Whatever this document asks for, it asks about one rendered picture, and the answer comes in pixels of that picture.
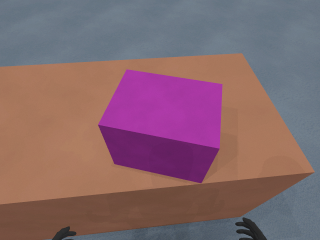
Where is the pedestal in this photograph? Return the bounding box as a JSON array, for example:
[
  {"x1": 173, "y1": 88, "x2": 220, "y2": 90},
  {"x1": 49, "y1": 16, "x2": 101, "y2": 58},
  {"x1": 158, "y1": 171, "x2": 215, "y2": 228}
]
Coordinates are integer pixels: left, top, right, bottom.
[{"x1": 0, "y1": 53, "x2": 315, "y2": 240}]

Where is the carton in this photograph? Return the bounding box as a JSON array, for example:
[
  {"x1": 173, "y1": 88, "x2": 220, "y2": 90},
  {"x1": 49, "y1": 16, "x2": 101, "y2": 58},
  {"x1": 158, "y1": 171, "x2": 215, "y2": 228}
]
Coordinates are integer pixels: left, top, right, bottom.
[{"x1": 98, "y1": 69, "x2": 223, "y2": 183}]

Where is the robot right hand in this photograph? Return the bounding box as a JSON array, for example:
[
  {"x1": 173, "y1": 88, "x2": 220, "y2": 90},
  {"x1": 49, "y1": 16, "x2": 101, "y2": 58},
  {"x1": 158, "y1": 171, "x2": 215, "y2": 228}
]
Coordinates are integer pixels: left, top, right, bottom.
[{"x1": 235, "y1": 217, "x2": 267, "y2": 240}]

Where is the robot left hand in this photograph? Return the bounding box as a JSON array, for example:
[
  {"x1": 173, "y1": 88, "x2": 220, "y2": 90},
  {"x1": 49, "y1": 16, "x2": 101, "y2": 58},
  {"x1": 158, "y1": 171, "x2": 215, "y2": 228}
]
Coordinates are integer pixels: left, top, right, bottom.
[{"x1": 52, "y1": 226, "x2": 77, "y2": 240}]

